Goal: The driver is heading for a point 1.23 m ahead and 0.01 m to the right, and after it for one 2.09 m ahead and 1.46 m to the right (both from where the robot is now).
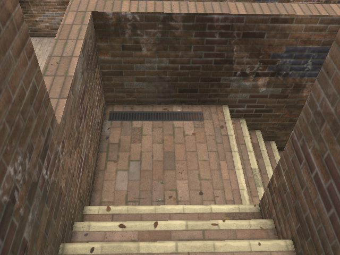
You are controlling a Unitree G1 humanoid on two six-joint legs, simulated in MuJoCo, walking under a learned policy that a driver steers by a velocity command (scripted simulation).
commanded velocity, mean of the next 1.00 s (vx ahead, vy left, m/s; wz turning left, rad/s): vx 0.49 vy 0.00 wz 0.01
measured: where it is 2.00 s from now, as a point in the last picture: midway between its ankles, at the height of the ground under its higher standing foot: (161, 240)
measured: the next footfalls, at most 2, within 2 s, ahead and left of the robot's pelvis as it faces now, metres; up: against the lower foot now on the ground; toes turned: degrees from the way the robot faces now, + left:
right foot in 0.40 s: +0.27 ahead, -0.08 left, -0.20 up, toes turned +21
left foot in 0.80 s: +0.50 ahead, +0.21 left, -0.41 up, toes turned -3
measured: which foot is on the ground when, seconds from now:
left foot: down 0.00-0.40, up 0.42-0.78, down 0.80-1.00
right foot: up 0.00-0.38, down 0.40-0.82, up 0.84-1.00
